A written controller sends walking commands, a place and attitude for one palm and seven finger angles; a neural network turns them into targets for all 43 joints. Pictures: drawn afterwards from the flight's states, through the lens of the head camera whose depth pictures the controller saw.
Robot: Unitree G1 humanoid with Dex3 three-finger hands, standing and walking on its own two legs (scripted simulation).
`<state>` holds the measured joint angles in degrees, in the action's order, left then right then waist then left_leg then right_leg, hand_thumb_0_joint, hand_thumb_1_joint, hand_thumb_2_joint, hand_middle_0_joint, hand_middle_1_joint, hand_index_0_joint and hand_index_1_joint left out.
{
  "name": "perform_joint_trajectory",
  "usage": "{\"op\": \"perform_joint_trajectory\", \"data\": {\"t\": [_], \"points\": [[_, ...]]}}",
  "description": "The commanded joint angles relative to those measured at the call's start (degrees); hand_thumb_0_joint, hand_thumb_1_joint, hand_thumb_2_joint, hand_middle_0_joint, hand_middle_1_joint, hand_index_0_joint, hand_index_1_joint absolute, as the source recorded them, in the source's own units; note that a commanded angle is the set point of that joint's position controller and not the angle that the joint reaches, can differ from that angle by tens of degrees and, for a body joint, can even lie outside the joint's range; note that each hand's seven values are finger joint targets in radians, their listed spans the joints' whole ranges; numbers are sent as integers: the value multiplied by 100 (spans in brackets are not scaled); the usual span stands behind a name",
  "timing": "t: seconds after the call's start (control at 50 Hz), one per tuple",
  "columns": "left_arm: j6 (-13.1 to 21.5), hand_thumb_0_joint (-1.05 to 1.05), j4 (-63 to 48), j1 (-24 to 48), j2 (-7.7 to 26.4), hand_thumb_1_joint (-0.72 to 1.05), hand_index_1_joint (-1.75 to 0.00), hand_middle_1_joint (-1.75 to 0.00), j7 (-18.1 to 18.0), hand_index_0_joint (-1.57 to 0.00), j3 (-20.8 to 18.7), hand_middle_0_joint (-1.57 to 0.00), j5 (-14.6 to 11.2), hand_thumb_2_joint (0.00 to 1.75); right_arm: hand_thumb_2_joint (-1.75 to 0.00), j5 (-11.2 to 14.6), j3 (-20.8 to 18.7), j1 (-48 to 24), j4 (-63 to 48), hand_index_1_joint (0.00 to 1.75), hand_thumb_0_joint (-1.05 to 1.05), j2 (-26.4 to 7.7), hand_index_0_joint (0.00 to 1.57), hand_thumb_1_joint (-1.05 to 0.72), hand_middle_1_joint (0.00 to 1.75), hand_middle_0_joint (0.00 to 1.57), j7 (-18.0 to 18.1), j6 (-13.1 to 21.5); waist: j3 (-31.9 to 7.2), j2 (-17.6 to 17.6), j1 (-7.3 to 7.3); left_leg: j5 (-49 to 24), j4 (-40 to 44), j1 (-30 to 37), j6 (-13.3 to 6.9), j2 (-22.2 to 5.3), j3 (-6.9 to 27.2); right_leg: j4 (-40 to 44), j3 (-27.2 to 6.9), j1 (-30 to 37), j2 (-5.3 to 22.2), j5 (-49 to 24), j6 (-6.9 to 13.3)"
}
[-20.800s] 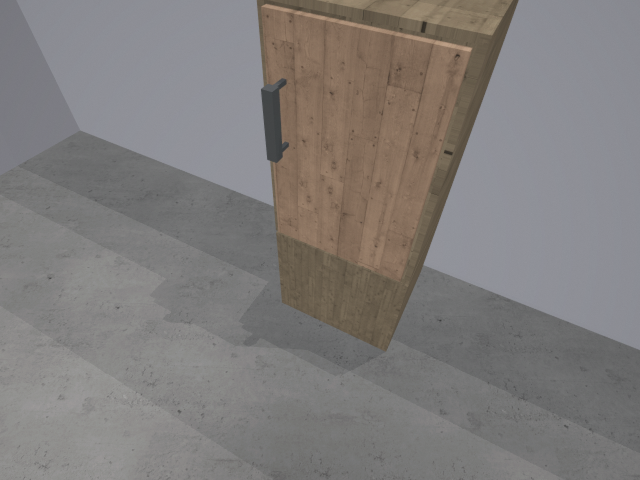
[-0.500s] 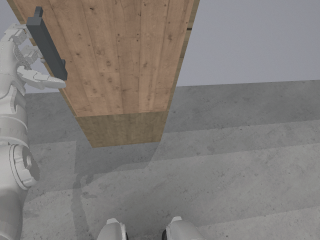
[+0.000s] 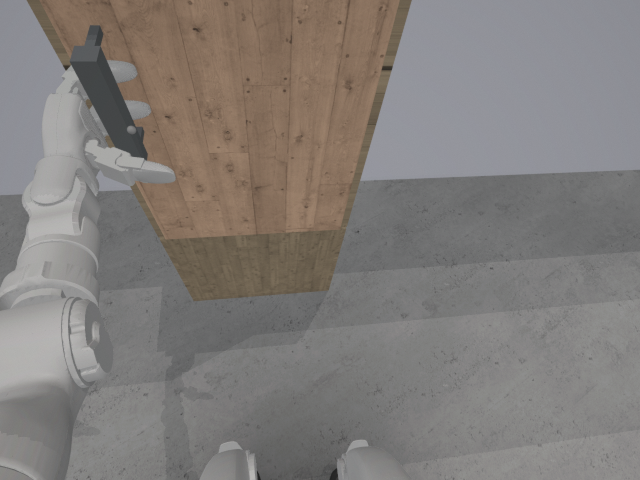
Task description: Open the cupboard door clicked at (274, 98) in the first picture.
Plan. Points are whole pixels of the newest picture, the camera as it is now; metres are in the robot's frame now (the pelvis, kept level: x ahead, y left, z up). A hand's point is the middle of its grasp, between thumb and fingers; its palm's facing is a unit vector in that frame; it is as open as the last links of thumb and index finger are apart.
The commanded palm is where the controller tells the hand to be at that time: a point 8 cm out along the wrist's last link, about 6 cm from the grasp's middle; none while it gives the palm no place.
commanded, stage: slide the fingers in behind the handle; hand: left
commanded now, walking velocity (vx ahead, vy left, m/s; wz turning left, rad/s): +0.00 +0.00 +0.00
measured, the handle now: (117, 103) +0.57 +0.21 +0.10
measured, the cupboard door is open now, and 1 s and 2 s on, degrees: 0 1 24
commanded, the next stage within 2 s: close the thumb around the handle in 0.44 s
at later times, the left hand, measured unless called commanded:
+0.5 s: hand (133, 132) +0.51 +0.18 +0.10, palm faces +0.05 -1.00 -0.02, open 14.2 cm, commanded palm +0.48 +0.21 +0.10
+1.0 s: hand (131, 131) +0.51 +0.18 +0.10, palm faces +0.04 -1.00 -0.01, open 8.4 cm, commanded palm +0.49 +0.22 +0.10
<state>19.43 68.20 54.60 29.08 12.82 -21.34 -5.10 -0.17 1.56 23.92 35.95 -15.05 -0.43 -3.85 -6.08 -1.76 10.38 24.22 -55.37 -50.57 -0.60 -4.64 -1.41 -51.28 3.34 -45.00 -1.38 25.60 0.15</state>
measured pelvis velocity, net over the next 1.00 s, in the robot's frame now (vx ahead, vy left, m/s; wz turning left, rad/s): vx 0.00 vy -0.01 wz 0.02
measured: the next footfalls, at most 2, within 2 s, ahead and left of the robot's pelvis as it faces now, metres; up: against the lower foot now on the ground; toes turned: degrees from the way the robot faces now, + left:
none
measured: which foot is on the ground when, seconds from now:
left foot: down 0.00-1.00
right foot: down 0.00-1.00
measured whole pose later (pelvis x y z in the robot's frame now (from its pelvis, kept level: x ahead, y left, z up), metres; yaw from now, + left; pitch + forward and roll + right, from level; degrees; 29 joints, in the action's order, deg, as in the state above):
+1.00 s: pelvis +0.00 -0.01 +0.00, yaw +1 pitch +19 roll -3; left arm 20.5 69.6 55.5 28.5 10.9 -19.3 -5.9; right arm -0.2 1.2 23.3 37.4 -15.4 -0.3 -3.3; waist -5.9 -2.0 9.7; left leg 23.9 -55.4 -50.8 -0.2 -4.1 -0.5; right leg -51.9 4.1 -45.1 -1.1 26.0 0.6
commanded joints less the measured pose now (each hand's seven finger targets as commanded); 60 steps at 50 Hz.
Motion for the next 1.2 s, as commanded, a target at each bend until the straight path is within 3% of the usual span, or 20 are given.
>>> {"op": "perform_joint_trajectory", "data": {"t": [0.0, 0.12, 0.18, 0.2, 0.26, 0.28, 0.34, 0.4, 0.46, 0.52, 0.58, 0.6, 0.72, 0.76, 0.86, 0.9, 0.94, 1.02, 1.1, 1.18], "points": [[461, 0, -1268, 2524, 1138, -50, -120, -120, -90, -30, -66, -30, -36, 30, -90, -37, -382, 946, -239, 30, 0, -1006, 20, -90, 30, 20, 61, 66, -2626, -653, 0, -2645, 415, 2655, -103, 272, 395, 500, -68, 386, -268, -2377, 65], [530, 0, -1363, 2701, 1127, -50, -120, -120, -135, -30, -9, -30, -8, 30, -90, -38, -396, 921, -190, 30, 0, -1023, 20, -90, 30, 20, 56, 71, -2593, -630, 52, -2435, 426, 2626, -110, 279, 388, 543, -93, 385, -263, -2275, 67], [578, 0, -1471, 2651, 828, -50, -120, -120, -89, -30, 167, -30, -75, 30, -90, -41, -402, 911, -212, 30, 0, -993, 20, -90, 30, 20, 48, 89, -2651, -723, 49, -2564, 431, 2755, -113, 298, 377, 538, -84, 403, -271, -2372, 84], [586, 0, -1456, 2600, 980, -50, -120, -120, -93, -30, 39, -30, -71, 30, -90, -42, -422, 927, -167, 30, 0, -1012, 20, -90, 30, 20, 56, 82, -2762, -641, 20, -2614, 422, 2808, -101, 273, 400, 529, -77, 418, -265, -2395, 74], [550, 0, -1311, 2641, 827, -50, -120, -120, -99, -30, 195, -30, -76, 30, -90, -18, -411, 898, -148, 30, 0, -1006, 20, -90, 30, 20, 56, 72, -2418, -455, 97, -2352, 460, 2592, -117, 283, 384, 594, -81, 373, -266, -2255, 59], [572, 0, -1352, 2776, 782, -50, -120, -120, -108, -30, 220, -30, -96, 30, -90, -33, -403, 911, -126, 30, 0, -1001, 20, -90, 30, 20, 60, 89, -2396, -659, 121, -2405, 456, 2656, -122, 295, 387, 584, -81, 315, -267, -2266, 75], [603, 0, -1500, 2633, 966, -50, -120, -120, -110, -30, 70, -30, -70, 30, -90, -37, -430, 930, -121, 30, 0, -1012, 20, -90, 30, 20, 60, 88, -2786, -701, 0, -2690, 433, 2839, -98, 285, 408, 524, -84, 455, -260, -2454, 84], [631, 0, -1522, 2501, 671, -50, -120, -120, -98, -30, 259, -30, -103, 30, -90, -31, -439, 873, -123, 30, 0, -977, 20, -90, 30, 20, 34, 89, -2711, -764, 4, -2763, 416, 2937, -89, 282, 395, 541, -67, 349, -267, -2471, 80], [596, 0, -1459, 2665, 663, -50, -120, -120, -124, -30, 320, -30, -96, 30, -90, -28, -439, 876, -93, 30, 0, -1001, 20, -90, 30, 20, 44, 74, -2485, -597, 91, -2553, 455, 2767, -99, 287, 411, 575, -71, 337, -259, -2371, 71], [612, 0, -1475, 2621, 688, -50, -120, -120, -139, -30, 287, -30, -92, 30, -90, -28, -435, 843, -99, 30, 0, -995, 20, -90, 30, 20, 45, 83, -2656, -616, 67, -2599, 423, 2815, -110, 303, 394, 565, -92, 386, -252, -2443, 65], [564, 0, -1234, 2695, 869, -33, -122, -122, -132, -31, 168, -31, -86, 37, -90, -24, -419, 889, -56, 30, 0, -1032, 20, -90, 30, 20, 75, 85, -2358, -435, 129, -2376, 437, 2560, -144, 315, 387, 598, -106, 387, -252, -2340, 68], [586, 0, -1389, 2833, 868, -28, -122, -122, -118, -32, 213, -32, -74, 40, -90, -21, -417, 861, -73, 30, 0, -1018, 20, -90, 30, 20, 76, 87, -2548, -625, 114, -2449, 433, 2642, -133, 321, 380, 563, -128, 413, -233, -2413, 59], [551, 0, -1275, 2710, 1002, 6, -126, -126, -52, -34, 100, -34, -96, 54, -90, -13, -399, 853, -94, 30, 0, -1014, 20, -90, 30, 20, 95, 92, -2608, -600, 65, -2512, 406, 2605, -129, 316, 386, 544, -126, 473, -231, -2457, 63], [532, 0, -1320, 2842, 678, 17, -127, -127, -39, -35, 357, -35, -114, 59, -90, -19, -393, 833, -99, 30, 0, -983, 20, -90, 30, 20, 71, 104, -2508, -655, 151, -2440, 416, 2669, -124, 313, 394, 573, -101, 326, -242, -2349, 57], [491, 0, -1100, 2920, 966, 45, -130, -130, -81, -37, 182, -37, -62, 71, -90, -19, -393, 870, -66, 30, 0, -1038, 20, -90, 30, 20, 104, 112, -2401, -535, 177, -2114, 413, 2460, -136, 309, 410, 596, -124, 248, -227, -2063, 54], [532, 0, -1219, 2892, 870, 56, -131, -131, -81, -38, 217, -38, -66, 76, -90, -31, -402, 881, -82, 30, 0, -1017, 20, -90, 30, 20, 101, 130, -2651, -663, 144, -2360, 391, 2674, -129, 307, 422, 552, -115, 266, -235, -2214, 64], [490, 0, -1115, 2890, 785, 68, -133, -133, -75, -38, 295, -38, -77, 80, -90, -29, -385, 882, -74, 30, 0, -1018, 20, -90, 30, 20, 94, 131, -2493, -590, 177, -2247, 396, 2580, -126, 300, 430, 572, -102, 188, -238, -2104, 59], [441, 0, -1016, 2992, 1053, 90, -135, -135, -81, -40, 122, -40, -45, 90, -90, -31, -382, 931, -65, 30, 0, -1047, 20, -90, 30, 20, 116, 145, -2520, -479, 191, -2098, 389, 2358, -157, 327, 398, 590, -143, 331, -229, -2097, 41], [481, 0, -1138, 2838, 1169, 90, -135, -135, -47, -40, 7, -40, -62, 90, -90, -39, -372, 936, -110, 30, 0, -1032, 20, -90, 30, 20, 110, 147, -2698, -765, 56, -2277, 394, 2514, -122, 323, 396, 549, -122, 375, -237, -2168, 73], [467, 0, -1045, 2964, 1056, 90, -135, -135, -63, -40, 99, -40, -72, 90, -90, -39, -365, 978, -91, 30, 0, -1045, 20, -90, 30, 20, 118, 142, -2378, -524, 189, -2120, 429, 2422, -144, 297, 435, 597, -92, 223, -257, -1984, 67]]}}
